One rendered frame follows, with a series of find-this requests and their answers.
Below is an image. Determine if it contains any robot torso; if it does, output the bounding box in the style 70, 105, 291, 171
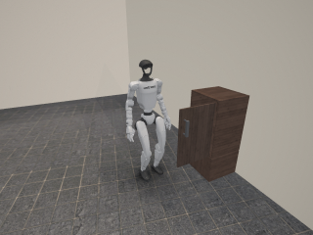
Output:
136, 78, 157, 125

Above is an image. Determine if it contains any left robot forearm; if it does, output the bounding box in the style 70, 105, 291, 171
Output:
158, 98, 168, 117

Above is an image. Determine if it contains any left robot hand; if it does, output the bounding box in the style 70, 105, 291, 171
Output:
163, 115, 171, 130

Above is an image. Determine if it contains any handle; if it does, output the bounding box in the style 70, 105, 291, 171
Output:
183, 119, 190, 138

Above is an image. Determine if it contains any right robot forearm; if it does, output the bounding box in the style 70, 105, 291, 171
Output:
125, 100, 133, 126

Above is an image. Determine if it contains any robot left upper arm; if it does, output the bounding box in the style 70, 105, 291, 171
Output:
154, 78, 163, 101

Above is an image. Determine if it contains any cupboard door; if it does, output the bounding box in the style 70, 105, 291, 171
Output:
176, 102, 216, 167

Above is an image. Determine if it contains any robot right foot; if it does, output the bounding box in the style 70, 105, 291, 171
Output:
139, 167, 150, 181

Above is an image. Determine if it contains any robot right upper arm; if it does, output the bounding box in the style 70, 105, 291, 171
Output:
127, 81, 139, 107

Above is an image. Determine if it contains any right robot hand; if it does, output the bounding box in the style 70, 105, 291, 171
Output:
126, 125, 135, 143

